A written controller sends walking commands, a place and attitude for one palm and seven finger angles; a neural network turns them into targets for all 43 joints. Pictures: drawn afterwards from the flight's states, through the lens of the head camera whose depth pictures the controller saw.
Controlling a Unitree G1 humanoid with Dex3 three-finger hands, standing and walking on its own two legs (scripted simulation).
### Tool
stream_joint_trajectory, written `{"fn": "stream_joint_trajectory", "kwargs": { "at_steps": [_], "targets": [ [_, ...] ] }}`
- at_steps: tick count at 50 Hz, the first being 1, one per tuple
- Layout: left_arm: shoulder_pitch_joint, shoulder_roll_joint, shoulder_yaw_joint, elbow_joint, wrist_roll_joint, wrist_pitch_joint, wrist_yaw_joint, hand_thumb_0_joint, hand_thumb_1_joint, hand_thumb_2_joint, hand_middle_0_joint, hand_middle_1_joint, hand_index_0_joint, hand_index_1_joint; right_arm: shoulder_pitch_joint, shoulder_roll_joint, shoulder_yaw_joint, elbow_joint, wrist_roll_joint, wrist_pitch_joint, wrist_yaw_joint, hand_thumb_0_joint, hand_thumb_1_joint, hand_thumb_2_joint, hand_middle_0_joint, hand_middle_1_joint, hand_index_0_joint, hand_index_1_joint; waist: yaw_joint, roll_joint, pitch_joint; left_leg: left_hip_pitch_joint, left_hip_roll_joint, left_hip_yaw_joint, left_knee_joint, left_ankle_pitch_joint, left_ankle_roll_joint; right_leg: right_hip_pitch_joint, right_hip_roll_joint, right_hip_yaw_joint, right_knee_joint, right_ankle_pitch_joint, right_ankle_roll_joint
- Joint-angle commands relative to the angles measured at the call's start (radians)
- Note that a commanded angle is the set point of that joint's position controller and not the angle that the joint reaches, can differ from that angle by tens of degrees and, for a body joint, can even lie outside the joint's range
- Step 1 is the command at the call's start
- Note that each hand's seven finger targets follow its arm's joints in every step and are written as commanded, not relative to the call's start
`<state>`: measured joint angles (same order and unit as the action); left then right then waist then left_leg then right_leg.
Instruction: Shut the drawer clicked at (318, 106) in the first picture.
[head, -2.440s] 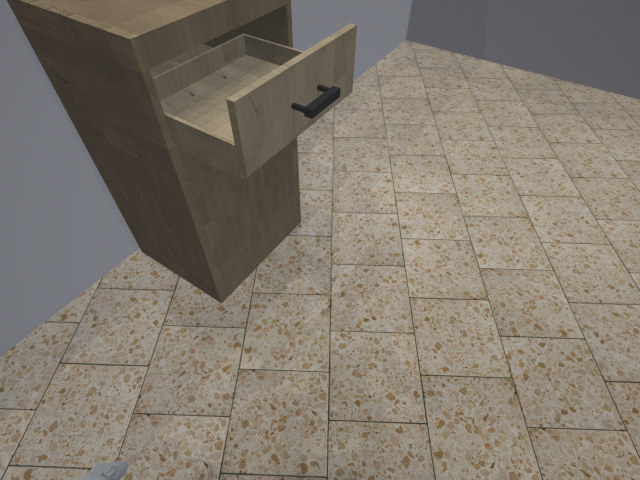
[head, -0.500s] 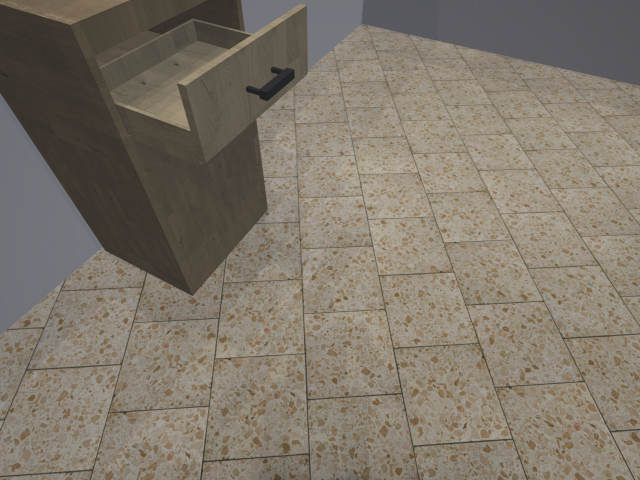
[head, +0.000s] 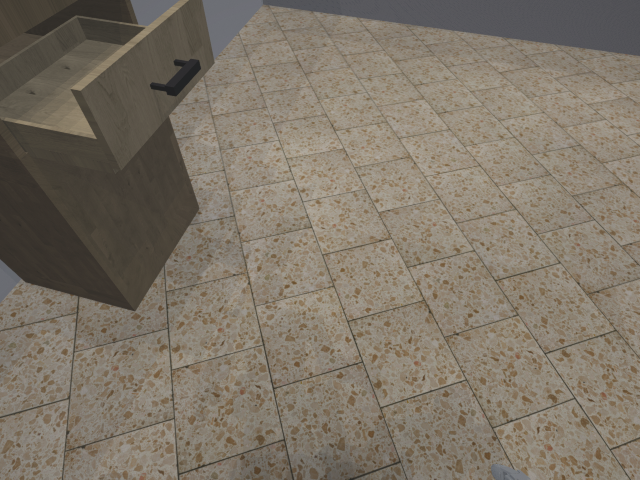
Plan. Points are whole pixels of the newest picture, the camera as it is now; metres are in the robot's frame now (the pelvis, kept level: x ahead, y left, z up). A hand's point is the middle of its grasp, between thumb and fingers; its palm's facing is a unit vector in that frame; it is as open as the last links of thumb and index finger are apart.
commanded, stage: walk around to get in front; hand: left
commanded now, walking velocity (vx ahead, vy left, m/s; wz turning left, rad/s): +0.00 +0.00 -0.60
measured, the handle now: (175, 75) +0.86 +0.42 +0.01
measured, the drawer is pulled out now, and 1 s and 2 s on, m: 0.23 0.23 0.23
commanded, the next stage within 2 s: none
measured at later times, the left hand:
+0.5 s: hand (220, 471) +0.15 +0.16 -0.16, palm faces -0.32 -0.91 -0.27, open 7.4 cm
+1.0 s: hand (230, 428) +0.20 +0.16 -0.17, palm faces -0.53 -0.83 -0.15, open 7.4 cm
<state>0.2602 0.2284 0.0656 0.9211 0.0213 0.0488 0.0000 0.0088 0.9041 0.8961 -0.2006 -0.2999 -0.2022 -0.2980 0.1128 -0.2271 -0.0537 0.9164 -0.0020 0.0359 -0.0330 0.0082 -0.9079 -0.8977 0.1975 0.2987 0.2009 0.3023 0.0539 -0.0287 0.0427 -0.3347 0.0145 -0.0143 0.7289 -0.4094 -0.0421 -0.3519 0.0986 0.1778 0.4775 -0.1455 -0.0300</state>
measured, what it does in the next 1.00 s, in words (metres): steps on the spot, turning right: left foot, then right foot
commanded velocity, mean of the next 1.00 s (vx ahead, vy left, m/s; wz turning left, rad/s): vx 0.17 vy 0.00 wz -0.60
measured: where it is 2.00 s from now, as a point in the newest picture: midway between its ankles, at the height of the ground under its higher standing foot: (424, 454)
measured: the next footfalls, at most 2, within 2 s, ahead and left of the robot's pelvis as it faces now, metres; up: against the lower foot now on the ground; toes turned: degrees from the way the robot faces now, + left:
left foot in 0.06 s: +0.02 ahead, +0.14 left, +0.00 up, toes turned -3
right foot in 0.44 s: -0.02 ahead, -0.13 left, +0.00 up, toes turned -21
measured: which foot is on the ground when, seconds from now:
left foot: up 0.00-0.04, down 0.06-0.44, up 0.46-0.82, down 0.84-1.00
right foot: down 0.00-0.06, up 0.08-0.42, down 0.44-0.84, up 0.86-1.00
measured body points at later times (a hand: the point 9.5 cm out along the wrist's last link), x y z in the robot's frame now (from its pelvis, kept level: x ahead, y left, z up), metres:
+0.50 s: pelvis -0.03 +0.00 -0.02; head +0.00 -0.03 +0.43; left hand +0.16 +0.21 -0.14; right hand -0.09 -0.27 -0.17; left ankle -0.03 +0.14 -0.71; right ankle -0.06 -0.12 -0.74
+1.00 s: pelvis +0.05 +0.02 +0.01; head +0.07 +0.05 +0.46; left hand +0.23 +0.20 -0.15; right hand -0.07 -0.20 -0.12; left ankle +0.08 +0.10 -0.74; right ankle -0.04 -0.10 -0.63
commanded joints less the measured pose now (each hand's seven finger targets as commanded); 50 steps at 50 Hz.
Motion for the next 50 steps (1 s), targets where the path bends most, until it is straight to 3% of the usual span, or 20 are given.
{"fn": "stream_joint_trajectory", "kwargs": {
  "at_steps": [1,3,4,6,8,15,20,21,22,23,24,26,30,37,40,41,42,43,46,50],
  "targets": [
    [-0.058,0.181,0.051,-0.098,-0.003,-0.01,0.007,0.0,0.9,0.9,-0.2,-0.3,-0.2,-0.3,0.175,-0.11,-0.028,-0.045,0.006,-0.048,-0.017,0.0,-0.9,-0.9,0.2,0.3,0.2,0.3,-0.092,-0.093,-0.162,0.291,0.022,-0.011,-0.343,0.127,0.038,-0.04,-0.166,0.252,-0.041,0.046,-0.041],
    [-0.062,0.102,0.04,-0.136,-0.003,-0.01,-0.009,0.0,0.9,0.9,-0.2,-0.3,-0.2,-0.3,0.14,-0.249,-0.048,-0.087,-0.008,-0.048,-0.016,0.0,-0.9,-0.9,0.2,0.3,0.2,0.3,-0.079,0.302,-0.078,0.295,0.441,-0.39,-0.533,0.117,0.167,-0.312,0.008,-0.067,0.391,-0.39,0.066],
    [-0.083,0.145,0.055,-0.129,0.012,-0.005,-0.013,0.0,0.9,0.9,-0.2,-0.3,-0.2,-0.3,0.095,-0.229,-0.04,-0.096,-0.017,-0.051,-0.019,0.0,-0.9,-0.9,0.2,0.3,0.2,0.3,-0.075,0.243,-0.03,0.168,0.463,-0.397,-0.526,0.214,0.214,-0.299,-0.049,-0.057,0.572,-0.379,0.089],
    [-0.038,0.143,0.065,-0.094,0.012,0.0,-0.029,0.0,0.9,0.9,-0.2,-0.3,-0.2,-0.3,-0.006,-0.161,-0.018,-0.119,-0.023,-0.056,-0.018,0.0,-0.9,-0.9,0.2,0.3,0.2,0.3,-0.01,0.165,-0.005,0.095,0.32,-0.164,-0.467,0.34,0.192,-0.246,-0.077,-0.089,0.747,-0.271,0.101],
    [-0.037,0.114,0.05,-0.091,0.006,0.006,-0.039,0.0,0.9,0.9,-0.2,-0.3,-0.2,-0.3,0.005,-0.146,-0.018,-0.119,-0.021,-0.059,-0.015,0.0,-0.9,-0.9,0.2,0.3,0.2,0.3,-0.016,0.184,-0.015,0.138,0.258,-0.037,-0.423,0.444,0.173,-0.247,-0.096,-0.137,0.722,-0.243,0.107],
    [-0.173,0.079,0.025,-0.134,0.0,0.003,-0.045,0.0,0.9,0.9,-0.2,-0.3,-0.2,-0.3,0.164,-0.199,-0.045,-0.06,-0.027,-0.049,-0.001,0.0,-0.9,-0.9,0.2,0.3,0.2,0.3,-0.1,0.222,-0.014,0.225,0.317,0.041,-0.358,0.576,0.183,-0.104,-0.126,-0.245,0.349,-0.279,0.097],
    [-0.079,0.108,0.032,-0.108,-0.001,-0.021,-0.038,0.0,0.9,0.9,-0.2,-0.3,-0.2,-0.3,0.161,-0.215,-0.053,-0.053,-0.022,-0.041,0.008,0.0,-0.9,-0.9,0.2,0.3,0.2,0.3,-0.048,0.202,-0.084,0.174,0.302,0.134,-0.135,0.569,0.087,0.154,-0.103,-0.276,0.004,-0.099,0.052],
    [0.003,0.195,0.046,-0.084,0.006,-0.038,-0.027,0.0,0.9,0.9,-0.2,-0.3,-0.2,-0.3,0.186,-0.179,-0.046,-0.062,-0.012,-0.038,0.016,0.0,-0.9,-0.9,0.2,0.3,0.2,0.3,-0.015,0.017,-0.151,0.006,0.257,0.201,0.078,0.394,0.015,0.382,-0.232,-0.127,-0.087,0.099,0.003],
    [0.067,0.309,0.071,-0.065,0.005,-0.047,-0.008,0.0,0.9,0.9,-0.2,-0.3,-0.2,-0.3,0.143,-0.091,-0.017,-0.119,-0.013,-0.036,0.02,0.0,-0.9,-0.9,0.2,0.3,0.2,0.3,0.012,-0.286,-0.164,-0.281,0.105,0.201,0.321,-0.187,-0.038,0.485,-0.489,0.219,-0.103,0.514,-0.104],
    [0.102,0.303,0.07,-0.065,-0.013,-0.036,0.006,0.0,0.9,0.9,-0.2,-0.3,-0.2,-0.3,0.079,-0.115,-0.019,-0.137,-0.015,-0.021,0.004,0.0,-0.9,-0.9,0.2,0.3,0.2,0.3,0.041,-0.179,-0.159,-0.281,0.118,0.045,0.425,-0.211,-0.029,0.396,-0.53,0.213,-0.085,0.617,-0.173],
    [0.066,0.274,0.071,-0.065,-0.007,-0.036,0.013,0.0,0.9,0.9,-0.2,-0.3,-0.2,-0.3,0.062,-0.102,-0.017,-0.131,-0.013,-0.021,0.001,0.0,-0.9,-0.9,0.2,0.3,0.2,0.3,0.019,-0.236,-0.164,-0.313,0.124,0.016,0.445,-0.166,-0.025,0.398,-0.445,0.199,-0.091,0.461,-0.178],
    [-0.029,0.203,0.048,-0.09,-0.008,-0.032,0.01,0.0,0.9,0.9,-0.2,-0.3,-0.2,-0.3,0.058,-0.128,-0.026,-0.099,-0.022,-0.014,0.013,0.0,-0.9,-0.9,0.2,0.3,0.2,0.3,-0.016,-0.15,-0.093,-0.282,0.135,0.027,0.436,-0.032,-0.036,0.285,-0.359,0.123,-0.155,0.101,-0.147],
    [-0.05,0.203,0.044,-0.091,0.002,-0.047,0.001,0.0,0.9,0.9,-0.2,-0.3,-0.2,-0.3,0.077,-0.117,-0.03,-0.082,-0.03,-0.016,0.036,0.0,-0.9,-0.9,0.2,0.3,0.2,0.3,-0.033,-0.103,-0.037,-0.206,0.105,0.072,0.321,0.03,-0.039,0.132,-0.311,0.147,-0.25,-0.327,-0.138],
    [-0.039,0.223,0.05,-0.079,0.007,-0.057,-0.007,0.0,0.9,0.9,-0.2,-0.3,-0.2,-0.3,0.09,-0.093,-0.029,-0.11,-0.017,-0.051,0.04,0.0,-0.9,-0.9,0.2,0.3,0.2,0.3,-0.04,-0.138,-0.005,-0.038,0.049,0.078,0.022,-0.006,-0.017,0.027,-0.304,0.221,-0.253,-0.401,-0.154],
    [-0.11,0.163,0.044,-0.095,0.003,-0.047,-0.014,0.0,0.9,0.9,-0.2,-0.3,-0.2,-0.3,0.305,-0.104,-0.031,-0.048,-0.013,-0.072,0.018,0.0,-0.9,-0.9,0.2,0.3,0.2,0.3,-0.146,-0.045,-0.029,0.345,0.03,0.105,-0.262,0.069,-0.008,-0.202,-0.174,0.137,-0.073,-0.437,-0.076],
    [-0.105,0.09,0.03,-0.116,-0.002,-0.041,-0.022,0.0,0.9,0.9,-0.2,-0.3,-0.2,-0.3,0.39,-0.183,-0.045,-0.021,-0.023,-0.08,0.005,0.0,-0.9,-0.9,0.2,0.3,0.2,0.3,-0.177,0.214,-0.051,0.452,0.215,-0.113,-0.428,-0.19,0.032,-0.333,-0.058,0.025,0.196,-0.45,-0.026],
    [-0.117,0.045,0.025,-0.151,-0.006,-0.045,-0.03,0.0,0.9,0.9,-0.2,-0.3,-0.2,-0.3,0.429,-0.268,-0.052,-0.026,-0.034,-0.086,0.0,0.0,-0.9,-0.9,0.2,0.3,0.2,0.3,-0.176,0.402,-0.008,0.407,0.483,-0.449,-0.607,-0.442,0.111,-0.464,-0.013,-0.14,0.476,-0.455,0.024],
    [-0.15,0.092,0.037,-0.159,0.006,-0.047,-0.034,0.0,0.9,0.9,-0.2,-0.3,-0.2,-0.3,0.354,-0.253,-0.044,-0.042,-0.028,-0.086,0.003,0.0,-0.9,-0.9,0.2,0.3,0.2,0.3,-0.148,0.314,0.039,0.242,0.542,-0.528,-0.664,-0.547,0.154,-0.444,-0.113,-0.083,0.595,-0.37,0.019],
    [-0.063,0.081,0.054,-0.076,0.018,-0.036,-0.062,0.0,0.9,0.9,-0.2,-0.3,-0.2,-0.3,0.203,-0.14,-0.013,-0.054,-0.023,-0.105,0.0,0.0,-0.9,-0.9,0.2,0.3,0.2,0.3,-0.052,0.15,0.106,0.129,0.369,-0.167,-0.64,-0.244,0.081,-0.379,-0.154,-0.142,0.751,-0.122,0.048],
    [-0.033,0.03,0.042,-0.044,0.016,-0.025,-0.061,0.0,0.9,0.9,-0.2,-0.3,-0.2,-0.3,0.29,-0.084,-0.003,0.002,-0.015,-0.124,-0.006,0.0,-0.9,-0.9,0.2,0.3,0.2,0.3,-0.054,0.157,0.047,0.24,0.302,0.062,-0.57,0.103,0.073,-0.388,-0.163,-0.169,0.767,-0.01,0.066]
  ]
}}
